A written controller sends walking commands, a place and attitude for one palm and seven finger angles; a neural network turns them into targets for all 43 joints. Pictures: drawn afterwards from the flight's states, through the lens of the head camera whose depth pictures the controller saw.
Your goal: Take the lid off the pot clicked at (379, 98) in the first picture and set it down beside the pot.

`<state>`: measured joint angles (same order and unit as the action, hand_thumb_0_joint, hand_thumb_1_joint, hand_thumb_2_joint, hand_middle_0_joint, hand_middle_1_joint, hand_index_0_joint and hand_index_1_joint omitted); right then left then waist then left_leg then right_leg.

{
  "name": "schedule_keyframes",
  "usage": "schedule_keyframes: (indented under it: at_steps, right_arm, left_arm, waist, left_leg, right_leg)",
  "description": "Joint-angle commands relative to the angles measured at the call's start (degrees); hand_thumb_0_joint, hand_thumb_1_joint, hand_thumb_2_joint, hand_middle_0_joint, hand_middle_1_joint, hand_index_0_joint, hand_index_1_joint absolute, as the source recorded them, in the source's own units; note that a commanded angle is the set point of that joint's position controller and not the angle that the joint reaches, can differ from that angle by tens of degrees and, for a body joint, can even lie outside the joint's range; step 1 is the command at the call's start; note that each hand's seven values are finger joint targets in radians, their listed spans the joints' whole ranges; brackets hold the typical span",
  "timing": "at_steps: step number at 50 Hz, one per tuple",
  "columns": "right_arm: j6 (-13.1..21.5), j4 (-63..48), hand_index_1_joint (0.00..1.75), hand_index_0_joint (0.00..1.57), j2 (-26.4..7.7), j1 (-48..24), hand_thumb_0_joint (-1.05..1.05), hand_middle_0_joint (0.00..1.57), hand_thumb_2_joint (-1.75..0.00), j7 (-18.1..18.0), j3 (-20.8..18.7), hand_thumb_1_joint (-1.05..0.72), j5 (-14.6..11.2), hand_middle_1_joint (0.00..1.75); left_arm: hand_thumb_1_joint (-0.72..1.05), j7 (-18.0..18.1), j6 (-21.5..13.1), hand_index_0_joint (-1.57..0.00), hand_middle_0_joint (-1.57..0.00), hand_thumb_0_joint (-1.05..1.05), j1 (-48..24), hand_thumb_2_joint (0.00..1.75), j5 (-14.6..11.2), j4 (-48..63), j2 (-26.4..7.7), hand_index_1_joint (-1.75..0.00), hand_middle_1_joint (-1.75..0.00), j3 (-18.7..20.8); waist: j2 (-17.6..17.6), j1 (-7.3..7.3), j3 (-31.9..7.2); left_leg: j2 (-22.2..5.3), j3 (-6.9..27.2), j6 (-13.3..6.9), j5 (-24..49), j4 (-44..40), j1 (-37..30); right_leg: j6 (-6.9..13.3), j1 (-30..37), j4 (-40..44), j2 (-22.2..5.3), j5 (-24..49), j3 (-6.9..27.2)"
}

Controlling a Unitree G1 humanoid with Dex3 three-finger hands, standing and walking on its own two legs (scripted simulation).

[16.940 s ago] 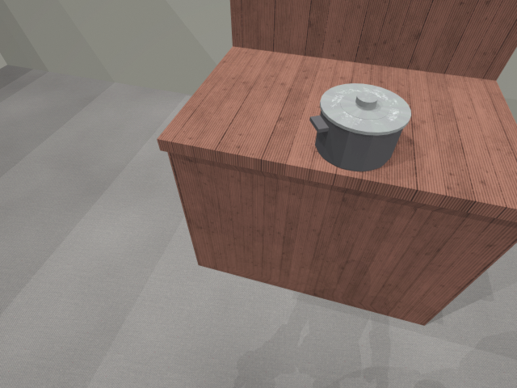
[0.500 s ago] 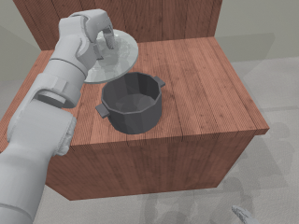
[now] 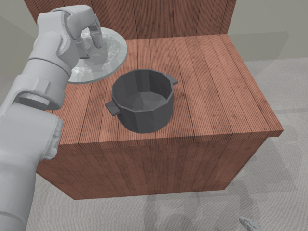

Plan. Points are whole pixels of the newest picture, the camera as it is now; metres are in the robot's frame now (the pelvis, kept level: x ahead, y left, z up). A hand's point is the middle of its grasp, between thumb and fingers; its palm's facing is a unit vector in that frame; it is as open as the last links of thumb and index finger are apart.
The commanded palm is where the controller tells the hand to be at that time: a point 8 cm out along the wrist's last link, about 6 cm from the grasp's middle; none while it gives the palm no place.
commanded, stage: move the lid sideways beside the pot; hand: left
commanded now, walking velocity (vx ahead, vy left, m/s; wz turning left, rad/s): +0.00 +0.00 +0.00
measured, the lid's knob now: (84, 46) +0.51 +0.17 +0.22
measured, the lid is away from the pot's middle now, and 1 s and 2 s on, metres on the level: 0.13 0.25 0.24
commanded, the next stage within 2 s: lower the lid onto the table in 1.00 s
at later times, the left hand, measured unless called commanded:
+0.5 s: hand (57, 48) +0.47 +0.22 +0.24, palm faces -0.27 -0.09 -0.96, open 7.0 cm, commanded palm +0.47 +0.22 +0.32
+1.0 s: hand (32, 54) +0.46 +0.28 +0.24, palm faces -0.29 -0.09 -0.95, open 7.0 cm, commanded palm +0.47 +0.27 +0.32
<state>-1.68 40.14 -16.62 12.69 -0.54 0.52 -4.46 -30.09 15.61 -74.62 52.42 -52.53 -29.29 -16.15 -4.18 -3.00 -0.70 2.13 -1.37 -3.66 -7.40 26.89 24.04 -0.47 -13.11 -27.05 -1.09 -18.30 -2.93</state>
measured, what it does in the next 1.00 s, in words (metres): stands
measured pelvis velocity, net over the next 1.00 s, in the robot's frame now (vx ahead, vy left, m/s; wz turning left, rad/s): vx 0.00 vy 0.01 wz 0.01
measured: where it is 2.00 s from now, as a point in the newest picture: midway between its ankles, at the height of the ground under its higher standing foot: outside the picture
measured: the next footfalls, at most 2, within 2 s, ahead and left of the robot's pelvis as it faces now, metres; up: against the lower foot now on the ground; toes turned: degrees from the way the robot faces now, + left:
none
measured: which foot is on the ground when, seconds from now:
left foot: down 0.00-1.00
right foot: down 0.00-1.00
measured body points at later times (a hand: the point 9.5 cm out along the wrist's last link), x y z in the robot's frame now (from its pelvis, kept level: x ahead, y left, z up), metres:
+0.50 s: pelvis -0.01 +0.00 +0.00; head +0.03 -0.01 +0.45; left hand +0.48 +0.22 +0.30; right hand +0.09 -0.27 -0.12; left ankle +0.07 +0.08 -0.74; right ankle -0.05 -0.13 -0.74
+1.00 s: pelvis +0.00 +0.01 +0.00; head +0.05 +0.00 +0.44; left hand +0.47 +0.28 +0.29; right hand +0.11 -0.26 -0.13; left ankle +0.07 +0.08 -0.74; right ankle -0.05 -0.13 -0.74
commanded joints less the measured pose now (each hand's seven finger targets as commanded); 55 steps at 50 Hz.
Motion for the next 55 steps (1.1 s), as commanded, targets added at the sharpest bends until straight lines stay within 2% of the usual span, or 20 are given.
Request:
schedule_keyframes:
  at_steps: [1,3,6,8,13,17,21,24,26,28,30,33,36,38,41,44,46,49,53,55]
  right_arm:
    - [2.2,-6.6,0.3,0.2,-7.8,-1.9,0.0,0.2,-0.9,-0.2,-2.9,-0.9,-0.1,0.3]
    - [2.5,-7.1,0.3,0.2,-8.0,-1.6,0.0,0.2,-0.9,-0.1,-3.1,-0.9,0.1,0.3]
    - [1.8,-6.5,0.3,0.2,-7.9,-1.6,0.0,0.2,-0.9,-0.1,-2.9,-0.9,-0.1,0.3]
    - [1.6,-6.2,0.3,0.2,-8.8,-1.0,0.0,0.2,-0.9,-0.3,-3.0,-0.9,0.1,0.3]
    - [1.6,-7.5,0.3,0.2,-8.5,-1.4,0.0,0.2,-0.9,-0.5,-2.9,-0.9,-0.1,0.3]
    - [0.5,-7.5,0.3,0.2,-8.8,-1.3,0.0,0.2,-0.9,-0.6,-2.8,-0.9,-0.5,0.3]
    - [-0.2,-6.9,0.3,0.2,-8.8,-1.3,0.0,0.2,-0.9,-0.6,-2.9,-0.9,-0.8,0.3]
    - [-0.2,-6.9,0.3,0.2,-9.4,-0.6,0.0,0.2,-0.9,-0.8,-3.0,-0.9,-0.4,0.3]
    - [-0.2,-6.7,0.3,0.2,-9.1,-0.8,0.0,0.2,-0.9,-1.0,-2.9,-0.9,-0.9,0.3]
    - [0.4,-6.9,0.3,0.2,-9.5,-0.6,0.0,0.2,-0.9,-1.1,-3.2,-0.9,-0.5,0.3]
    - [0.4,-6.8,0.3,0.2,-9.0,-0.6,0.0,0.2,-0.9,-1.3,-3.1,-0.9,-0.8,0.3]
    - [0.0,-6.5,0.3,0.2,-9.9,-0.2,0.0,0.2,-0.9,-1.2,-3.2,-0.9,-0.6,0.3]
    - [-0.8,-6.3,0.3,0.2,-9.7,-0.4,0.0,0.2,-0.9,-1.0,-3.0,-0.9,-1.0,0.3]
    - [-0.8,-6.5,0.3,0.2,-10.2,-0.3,0.0,0.2,-0.9,-1.2,-3.0,-0.9,-0.9,0.3]
    - [-1.4,-6.7,0.3,0.2,-9.9,-0.5,0.0,0.2,-0.9,-1.1,-3.1,-0.9,-1.1,0.3]
    - [-1.7,-7.1,0.3,0.2,-10.0,-0.2,0.0,0.2,-0.9,-1.0,-3.3,-0.9,-0.7,0.3]
    - [-2.1,-6.6,0.3,0.2,-9.6,0.1,0.0,0.2,-0.9,-1.0,-3.2,-0.9,-1.2,0.3]
    - [-2.5,-5.9,0.3,0.2,-10.2,0.1,0.0,0.2,-0.9,-0.9,-3.3,-0.9,-1.2,0.3]
    - [-0.8,-6.6,0.3,0.2,-9.9,-0.1,0.0,0.2,-0.9,-1.4,-3.5,-0.9,-0.8,0.3]
    - [-1.1,-5.5,0.3,0.2,-9.8,0.8,0.0,0.2,-0.9,-1.5,-3.1,-0.9,-1.0,0.3]
  left_arm:
    - [0.63,3.5,-0.9,-0.91,-0.78,0.0,-39.1,1.01,1.7,13.2,-14.9,-1.12,-1.07,5.9]
    - [0.63,3.6,-1.9,-0.91,-0.78,0.0,-39.1,1.01,1.3,16.0,-15.2,-1.12,-1.07,6.1]
    - [0.63,3.3,-0.8,-0.91,-0.78,0.0,-37.5,1.01,2.4,10.8,-14.6,-1.12,-1.07,5.5]
    - [0.63,3.4,-1.0,-0.91,-0.78,0.0,-35.9,1.01,2.1,9.4,-18.8,-1.12,-1.07,8.5]
    - [0.63,2.9,-2.5,-0.91,-0.78,0.0,-38.9,1.01,2.9,13.0,-19.4,-1.12,-1.07,7.2]
    - [0.63,2.0,-2.7,-0.91,-0.78,0.0,-37.0,1.01,3.3,10.9,-22.6,-1.12,-1.07,9.1]
    - [0.63,0.8,-2.7,-0.91,-0.78,0.0,-35.8,1.01,2.7,9.5,-18.8,-1.12,-1.07,5.6]
    - [0.63,0.6,-4.2,-0.91,-0.78,0.0,-36.8,1.01,2.6,12.3,-24.4,-1.12,-1.07,9.1]
    - [0.63,0.1,-4.4,-0.91,-0.78,0.0,-37.4,1.01,2.0,13.1,-21.2,-1.12,-1.07,6.4]
    - [0.63,0.5,-5.6,-0.91,-0.78,0.0,-37.1,1.01,1.7,16.2,-24.4,-1.12,-1.07,8.5]
    - [0.63,0.2,-5.8,-0.91,-0.78,0.0,-36.5,1.01,1.8,15.3,-23.4,-1.12,-1.07,8.3]
    - [0.63,0.1,-6.3,-0.91,-0.78,0.0,-34.0,1.01,1.4,13.9,-27.2,-1.12,-1.07,10.6]
    - [0.63,-0.5,-5.9,-0.91,-0.78,0.0,-33.4,1.01,2.0,11.6,-25.8,-1.12,-1.07,9.4]
    - [0.63,-0.5,-6.6,-0.91,-0.78,0.0,-32.0,1.01,2.1,11.1,-29.8,-1.12,-1.07,11.8]
    - [0.63,-1.1,-7.3,-0.91,-0.78,0.0,-35.0,1.01,2.1,14.2,-28.1,-1.12,-1.07,10.1]
    - [0.63,-1.1,-8.8,-0.91,-0.78,0.0,-35.1,1.01,2.1,17.5,-30.8,-1.12,-1.07,12.4]
    - [0.63,-1.9,-8.2,-0.91,-0.78,0.0,-31.8,1.01,1.4,13.2,-26.2,-1.12,-1.07,9.4]
    - [0.63,-2.1,-8.4,-0.91,-0.78,0.0,-32.9,1.01,0.8,13.3,-27.5,-1.12,-1.07,9.5]
    - [0.63,-1.0,-9.8,-0.91,-0.78,0.0,-37.6,1.01,-0.2,21.5,-26.5,-1.12,-1.07,8.6]
    - [0.63,-1.0,-9.2,-0.91,-0.78,0.0,-34.3,1.01,0.4,14.5,-26.9,-1.12,-1.07,9.5]
  waist:
    - [1.8,-1.0,-27.3]
    - [2.3,-0.72,-29.3]
    - [3.2,-0.99,-25.3]
    - [4.5,-0.43,-25.3]
    - [3.1,-0.55,-27.9]
    - [3.1,-0.61,-26.2]
    - [1.9,-1.4,-22.5]
    - [1.1,-1.08,-25.4]
    - [0.2,-1.44,-24.5]
    - [-1.1,-0.88,-27.0]
    - [-0.8,-1.04,-26.6]
    - [-0.7,-0.66,-25.5]
    - [-0.1,-0.86,-23.7]
    - [1.4,-0.56,-24.4]
    - [-1.1,-0.8,-26.2]
    - [-4.0,-0.57,-28.9]
    - [-1.1,-1.27,-24.9]
    - [-0.8,-1.51,-23.8]
    - [-4.4,-1.37,-29.3]
    - [-2.8,-1.46,-25.6]
  left_leg:
    - [0.1,5.7,-1.2,11.6,0.8,-30.5]
    - [0.0,5.9,-1.2,13.7,1.2,-31.1]
    - [0.0,5.8,-1.1,10.2,0.4,-28.9]
    - [0.0,5.3,-1.2,8.2,0.0,-26.7]
    - [0.0,5.3,-1.3,9.7,0.7,-28.2]
    - [0.3,4.5,-1.5,8.2,0.7,-26.4]
    - [0.2,4.5,-1.6,5.8,0.7,-26.0]
    - [0.4,4.6,-1.9,7.0,1.5,-26.9]
    - [0.2,4.7,-1.8,7.5,1.4,-27.8]
    - [-0.1,5.1,-1.7,9.7,2.2,-29.8]
    - [0.1,5.1,-1.9,9.6,2.2,-30.1]
    - [0.2,4.9,-1.8,9.8,2.3,-27.8]
    - [0.1,4.8,-1.9,8.9,2.0,-27.0]
    - [0.1,4.5,-1.9,8.5,2.5,-25.7]
    - [0.0,4.7,-2.0,10.7,2.7,-28.1]
    - [-0.3,5.4,-2.0,16.5,3.9,-31.0]
    - [-0.4,5.6,-2.0,14.3,3.5,-29.9]
    - [-0.3,5.2,-2.1,9.9,2.8,-28.2]
    - [-0.8,6.2,-1.7,12.9,3.4,-33.6]
    - [-0.5,6.3,-1.7,10.5,2.6,-30.9]
  right_leg:
    - [3.5,-9.5,3.7,3.6,16.4,-0.3]
    - [3.6,-8.7,3.5,3.2,17.5,0.0]
    - [3.5,-10.2,4.1,3.7,14.8,-0.6]
    - [3.6,-8.7,4.3,3.0,14.5,-0.1]
    - [3.5,-7.8,3.8,3.1,15.8,0.0]
    - [3.3,-7.3,4.2,3.4,15.8,0.0]
    - [3.1,-10.1,4.9,3.8,13.0,-0.6]
    - [3.2,-8.2,4.7,3.8,14.8,-0.2]
    - [3.1,-9.4,4.6,3.9,14.4,-0.8]
    - [3.5,-8.9,4.1,3.6,15.1,-0.5]
    - [3.2,-9.1,4.2,4.1,15.0,-0.8]
    - [3.5,-8.1,4.3,3.5,16.1,-0.5]
    - [3.2,-9.1,4.7,4.0,15.1,-1.0]
    - [3.3,-7.6,4.5,3.4,15.8,-0.5]
    - [3.1,-8.2,4.2,4.0,16.6,-1.1]
    - [3.2,-8.6,3.5,4.2,18.1,-1.0]
    - [2.9,-11.0,4.2,4.4,15.8,-1.7]
    - [2.9,-10.9,4.7,4.3,14.2,-1.6]
    - [3.2,-11.5,4.0,3.8,13.6,-1.3]
    - [3.2,-11.7,4.4,4.4,12.7,-1.7]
